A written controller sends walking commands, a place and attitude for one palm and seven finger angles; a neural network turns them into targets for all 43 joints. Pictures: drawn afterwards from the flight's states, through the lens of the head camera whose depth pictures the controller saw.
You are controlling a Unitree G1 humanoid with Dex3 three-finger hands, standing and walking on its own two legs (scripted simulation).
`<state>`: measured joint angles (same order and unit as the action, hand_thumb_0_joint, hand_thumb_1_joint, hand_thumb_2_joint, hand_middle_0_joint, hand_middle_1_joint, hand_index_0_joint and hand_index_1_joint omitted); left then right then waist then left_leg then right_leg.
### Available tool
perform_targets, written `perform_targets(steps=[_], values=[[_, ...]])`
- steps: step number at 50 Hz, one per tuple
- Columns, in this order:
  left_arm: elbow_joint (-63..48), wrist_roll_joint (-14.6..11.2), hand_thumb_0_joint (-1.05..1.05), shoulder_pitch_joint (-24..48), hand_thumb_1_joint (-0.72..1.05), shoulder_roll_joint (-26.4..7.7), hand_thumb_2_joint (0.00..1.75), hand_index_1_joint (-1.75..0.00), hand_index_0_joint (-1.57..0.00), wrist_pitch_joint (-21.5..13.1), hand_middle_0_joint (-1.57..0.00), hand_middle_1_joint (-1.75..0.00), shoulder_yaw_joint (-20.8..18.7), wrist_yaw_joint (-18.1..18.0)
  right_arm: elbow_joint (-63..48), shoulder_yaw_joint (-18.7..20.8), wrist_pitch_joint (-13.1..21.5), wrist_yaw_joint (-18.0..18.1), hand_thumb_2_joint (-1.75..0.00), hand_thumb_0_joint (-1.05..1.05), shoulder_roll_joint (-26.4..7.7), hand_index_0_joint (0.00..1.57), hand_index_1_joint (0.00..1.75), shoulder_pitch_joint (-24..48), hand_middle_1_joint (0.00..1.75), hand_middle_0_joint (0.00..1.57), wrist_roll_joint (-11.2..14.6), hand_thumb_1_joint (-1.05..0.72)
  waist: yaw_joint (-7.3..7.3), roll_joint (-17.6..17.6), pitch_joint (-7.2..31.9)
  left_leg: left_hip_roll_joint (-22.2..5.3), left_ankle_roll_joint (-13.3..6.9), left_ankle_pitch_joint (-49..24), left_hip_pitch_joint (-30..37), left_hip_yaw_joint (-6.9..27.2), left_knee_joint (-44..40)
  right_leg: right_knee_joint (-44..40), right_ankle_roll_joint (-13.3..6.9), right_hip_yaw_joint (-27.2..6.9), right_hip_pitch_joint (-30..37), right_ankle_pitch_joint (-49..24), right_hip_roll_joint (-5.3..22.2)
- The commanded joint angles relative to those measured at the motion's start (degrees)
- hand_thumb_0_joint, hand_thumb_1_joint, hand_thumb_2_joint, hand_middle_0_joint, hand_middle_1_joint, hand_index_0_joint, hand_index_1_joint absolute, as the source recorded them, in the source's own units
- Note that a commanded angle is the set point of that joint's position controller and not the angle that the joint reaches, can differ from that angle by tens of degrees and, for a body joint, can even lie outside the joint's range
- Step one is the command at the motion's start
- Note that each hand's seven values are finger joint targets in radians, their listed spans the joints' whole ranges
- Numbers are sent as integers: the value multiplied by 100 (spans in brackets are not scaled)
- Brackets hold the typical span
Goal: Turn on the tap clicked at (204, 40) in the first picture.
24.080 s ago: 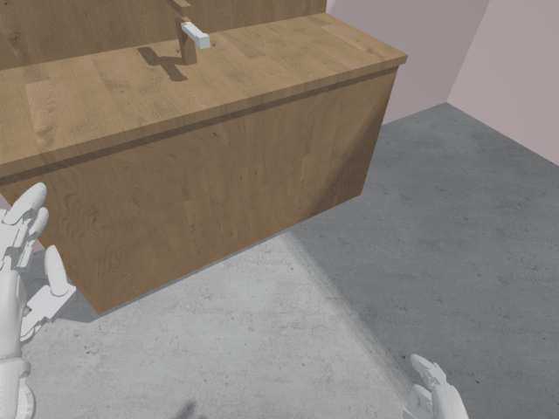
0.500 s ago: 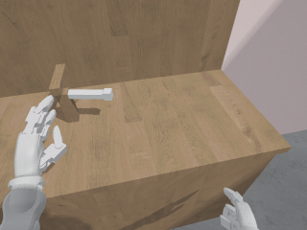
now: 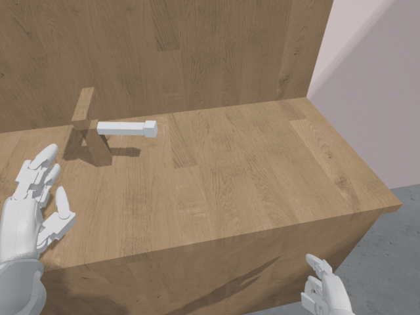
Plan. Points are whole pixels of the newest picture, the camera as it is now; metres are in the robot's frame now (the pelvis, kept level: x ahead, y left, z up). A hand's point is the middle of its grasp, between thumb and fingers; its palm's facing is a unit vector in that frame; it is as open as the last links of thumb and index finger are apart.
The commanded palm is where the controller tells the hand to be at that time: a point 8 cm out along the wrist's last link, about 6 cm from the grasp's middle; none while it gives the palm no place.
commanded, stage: step back with the hand held close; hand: left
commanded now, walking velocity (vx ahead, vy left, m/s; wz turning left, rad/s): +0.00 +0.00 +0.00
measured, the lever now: (150, 129) +0.47 +0.21 +0.12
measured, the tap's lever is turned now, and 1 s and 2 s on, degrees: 77 77 77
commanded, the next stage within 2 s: stop stepping back and stand still in 1.46 s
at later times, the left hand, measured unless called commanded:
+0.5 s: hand (54, 239) +0.17 +0.25 +0.15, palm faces +0.34 -0.84 -0.42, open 7.4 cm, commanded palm +0.12 +0.29 +0.17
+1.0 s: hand (27, 258) +0.13 +0.27 +0.15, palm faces +0.39 -0.83 -0.40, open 7.4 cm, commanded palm +0.07 +0.31 +0.17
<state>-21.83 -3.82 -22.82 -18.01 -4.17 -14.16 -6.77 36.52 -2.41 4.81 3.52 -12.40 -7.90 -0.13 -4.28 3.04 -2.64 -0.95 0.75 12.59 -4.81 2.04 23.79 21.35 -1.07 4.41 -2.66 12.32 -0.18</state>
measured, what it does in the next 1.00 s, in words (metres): shifts its weight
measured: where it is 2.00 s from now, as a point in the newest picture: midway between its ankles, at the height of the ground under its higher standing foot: outside the picture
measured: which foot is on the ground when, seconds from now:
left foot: down 0.00-1.00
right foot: down 0.00-0.94, up 0.96-1.00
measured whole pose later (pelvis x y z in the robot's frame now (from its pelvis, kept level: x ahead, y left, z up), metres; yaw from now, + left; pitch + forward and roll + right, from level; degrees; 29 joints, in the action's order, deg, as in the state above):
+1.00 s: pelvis -0.08 +0.03 -0.02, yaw +1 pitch +1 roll -2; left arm -35.9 -2.5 -29.1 -23.1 -9.2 -21.0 -10.4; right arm 32.6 -0.9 3.6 4.7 -11.7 -9.9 -0.1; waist 0.6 -1.5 -3.2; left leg 0.4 -1.0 11.9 -26.5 1.6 37.4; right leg 42.3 0.5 1.4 -26.1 19.7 0.3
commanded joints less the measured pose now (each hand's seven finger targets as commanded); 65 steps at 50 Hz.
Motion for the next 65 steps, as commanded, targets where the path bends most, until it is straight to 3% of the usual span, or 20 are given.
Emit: perform_targets(steps=[1, 5, 6, 8, 10, 16, 25, 33, 39, 41, 44, 47, 48, 51, 54, 58, 59, 60, 61, 65], values=[[-1389, -24, 0, 640, 90, -1150, 90, -30, -20, -418, -20, -30, -716, -56, -956, 267, 354, 70, -90, 0, -612, 20, 30, 908, 30, 20, 7, -90, 8, 137, 518, -19, -210, -798, 20, 63, -309, -428, -116, -277, -158, -589, 170], [-1676, -40, 0, 922, 90, -1145, 90, -30, -20, -464, -20, -30, -651, -34, -1030, 273, 365, 60, -90, 0, -595, 20, 30, 916, 30, 20, 23, -90, 27, 38, 615, -29, -223, -762, 78, 43, -272, -457, -87, -293, -180, -566, 188], [-2159, -113, 0, 2012, 90, -2053, 90, -30, -20, -744, -20, -30, -1529, -142, -1419, 150, 279, 98, -90, 0, -562, 20, 30, 848, 30, 20, 123, -90, 179, 449, -7, -171, -257, -441, -396, 196, -55, -567, -61, -798, -844, -950, 491], [-1062, -73, 0, 559, 90, -1235, 90, -30, -20, -712, -20, -30, -1058, -60, -1098, 207, 166, 93, -90, 0, -501, 20, 30, 651, 30, 20, 53, -90, 206, -544, 265, -188, -249, -598, -474, 268, 248, -450, -32, -704, -943, -1400, 693], [-1179, -66, 0, -5, 90, -933, 90, -30, -20, -662, -20, -30, -790, 26, -1258, 276, 69, 69, -90, 0, -579, 20, 30, 543, 30, 20, 53, -90, 238, -466, 791, -265, -246, -1167, -377, 211, 473, -139, 1, -633, -897, -1932, 815], [-1969, -59, 0, -300, 90, -1368, 90, -30, -20, -685, -20, -30, -1134, -79, -1475, 325, -39, 155, -90, 0, -682, 20, 30, 572, 30, 20, 71, -90, 236, -188, 1284, -423, -257, -1552, -595, 350, 363, 244, 22, -567, -975, -1506, 723], [-2211, 45, 0, -350, 90, -1345, 90, -30, -20, -798, -20, -30, -1196, -293, -1510, 379, 103, 222, -90, 0, -730, 20, 30, 415, 30, 20, 69, -90, 291, 151, 752, -482, -339, 1247, -1783, 748, -69, 260, 21, -660, -1458, 635, 487], [-2263, 154, 0, -407, 90, -1191, 90, -30, -20, -858, -20, -30, -1154, -343, -1453, 402, 254, 219, -90, 0, -770, 20, 30, 324, 30, 20, 56, -90, 311, 300, 908, -675, -467, 1775, -2339, 1061, -481, 884, 111, -563, -1009, 442, 203], [-2276, 81, 0, -312, 90, -1269, 90, -30, -20, -808, -20, -30, -1116, -411, -1239, 393, 201, 180, -90, 0, -640, 20, 30, 158, 30, 20, 53, -90, 416, -941, 873, -130, -169, 1072, -1522, 280, 1600, -181, -440, -1465, -2303, 764, 1339], [-2503, 63, 0, -270, 90, -1445, 90, -30, -20, -769, -20, -30, -1243, -478, -1140, 392, 171, 153, -90, 0, -639, 20, 30, 146, 30, 20, 56, -90, 470, -820, 1175, -74, -87, 601, -1158, 157, 2135, -77, -709, -1558, -2339, -114, 1737], [-2643, 18, 0, -448, 90, -1409, 90, -30, -20, -802, -20, -30, -1319, -471, -1275, 408, 132, 157, -90, 0, -674, 20, 30, 268, 30, 20, 85, -90, 438, -471, 1015, -399, -245, 373, -1451, 597, 1025, 601, -338, -974, -2132, -211, 1180], [-2913, 89, 0, -549, 90, -1380, 90, -30, -20, -930, -20, -30, -1434, -482, -1370, 384, 190, 194, -90, 0, -739, 20, 30, 362, 30, 20, 37, -90, 416, 1447, 866, -1236, -567, 1905, -2488, 1873, -1017, 2112, 133, -364, -1573, 1021, 34], [-2880, 169, 0, -406, 90, -1378, 90, -30, -20, -953, -20, -30, -1446, -477, -1325, 398, 253, 186, -90, 0, -672, 20, 30, 338, 30, 20, -55, -90, 426, 1552, 838, -1519, -760, 1859, -2823, 2249, -1388, 2926, 176, -518, -1343, 1215, -74], [-2623, 114, 0, -506, 90, -1326, 90, -30, -20, -943, -20, -30, -1402, -450, -1164, 486, 413, 127, -90, 0, -573, 20, 30, 144, 30, 20, -45, -90, 345, 814, 1249, -1428, -755, -707, -1017, 1667, -549, 2591, 153, -640, -2223, 1561, -16], [-2368, 78, 0, -540, 90, -1022, 90, -30, -20, -873, -20, -30, -1077, -363, -988, 435, 475, 74, -90, 0, -597, 20, 30, 92, 30, 20, -57, -90, 332, 908, 1314, -1341, -702, -1540, -545, 1362, -369, 1463, 181, -674, -2013, 1184, -53], [-2413, 132, 0, -270, 90, -1102, 90, -30, -20, -886, -20, -30, -1041, -247, -1039, 391, 390, 53, -90, 0, -648, 20, 30, 325, 30, 20, -39, -90, 251, 536, 1259, -977, -386, -966, -793, 876, 318, -354, 122, -585, -1239, -469, 69], [-2406, 137, 0, -199, 90, -1229, 90, -30, -20, -930, -20, -30, -1103, -236, -1068, 376, 339, 51, -90, 0, -595, 20, 30, 355, 30, 20, -16, -90, 298, -118, 1231, -640, -225, -279, -1102, 466, 986, -434, -96, -876, -1226, -1469, 519], [-2342, 48, 0, -243, 90, -1217, 90, -30, -20, -915, -20, -30, -1032, -222, -1059, 507, 337, 78, -90, 0, -523, 20, 30, 145, 30, 20, 124, -90, 375, -1534, 1378, 2, 98, 843, -1191, -181, 2291, -475, -559, -1486, -1597, -1794, 1415], [-2438, 4, 0, -394, 90, -1456, 90, -30, -20, -902, -20, -30, -1229, -280, -1082, 583, 302, 95, -90, 0, -589, 20, 30, 211, 30, 20, 173, -90, 276, -1995, 1517, 310, 180, 1535, -1654, -159, 3694, -516, -1022, -1943, -1659, -2569, 2067], [-2184, 12, 0, -531, 90, -1356, 90, -30, -20, -947, -20, -30, -1376, -281, -1235, 233, 50, 124, -90, 0, -172, 20, 30, 613, 30, 20, 38, -90, 492, -920, 1231, -6, 157, 1664, -2488, -15, 3855, 391, -810, -1351, -901, -4703, 1816]])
